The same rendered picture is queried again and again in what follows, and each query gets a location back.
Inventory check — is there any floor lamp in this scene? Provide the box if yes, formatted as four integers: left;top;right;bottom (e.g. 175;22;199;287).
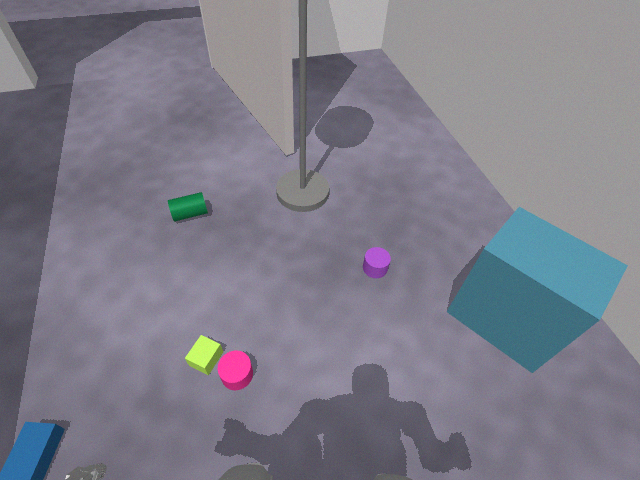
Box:
276;0;329;212

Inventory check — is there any left robot hand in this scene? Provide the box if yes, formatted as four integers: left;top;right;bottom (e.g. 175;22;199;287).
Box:
65;464;107;480

